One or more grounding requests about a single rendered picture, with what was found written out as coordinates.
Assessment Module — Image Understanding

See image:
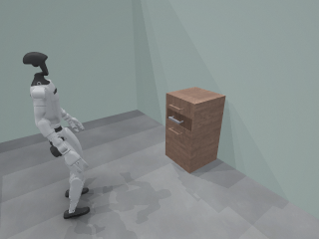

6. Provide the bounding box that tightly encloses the handle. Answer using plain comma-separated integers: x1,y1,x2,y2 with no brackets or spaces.
168,105,181,112
168,128,179,136
168,117,183,124

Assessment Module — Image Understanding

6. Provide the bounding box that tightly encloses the robot head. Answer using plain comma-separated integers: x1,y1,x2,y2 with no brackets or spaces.
23,52,50,87

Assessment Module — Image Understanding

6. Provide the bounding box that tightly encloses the robot right forearm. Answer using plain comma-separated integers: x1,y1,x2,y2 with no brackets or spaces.
37,119,71,155

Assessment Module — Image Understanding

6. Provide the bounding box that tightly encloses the robot left forearm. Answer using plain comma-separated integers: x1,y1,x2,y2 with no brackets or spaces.
60,108,72,121

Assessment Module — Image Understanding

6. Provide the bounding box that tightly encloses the drawer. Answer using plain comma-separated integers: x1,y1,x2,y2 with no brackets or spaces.
166,108,192,131

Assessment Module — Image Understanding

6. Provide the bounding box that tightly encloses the right robot upper arm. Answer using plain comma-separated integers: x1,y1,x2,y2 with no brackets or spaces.
31,86,51,127

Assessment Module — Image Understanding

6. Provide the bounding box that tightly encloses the robot left hand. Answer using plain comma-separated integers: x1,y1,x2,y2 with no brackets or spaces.
67,118,84,132

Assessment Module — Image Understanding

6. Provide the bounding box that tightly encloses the robot right hand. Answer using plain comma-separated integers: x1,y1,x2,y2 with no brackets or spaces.
64,150,89,173

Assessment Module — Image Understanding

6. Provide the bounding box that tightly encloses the robot right thigh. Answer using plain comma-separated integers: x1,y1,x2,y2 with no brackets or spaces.
50,140,84,183

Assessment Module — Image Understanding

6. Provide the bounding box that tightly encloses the cabinet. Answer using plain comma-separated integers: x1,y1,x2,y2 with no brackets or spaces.
165,87,226,173

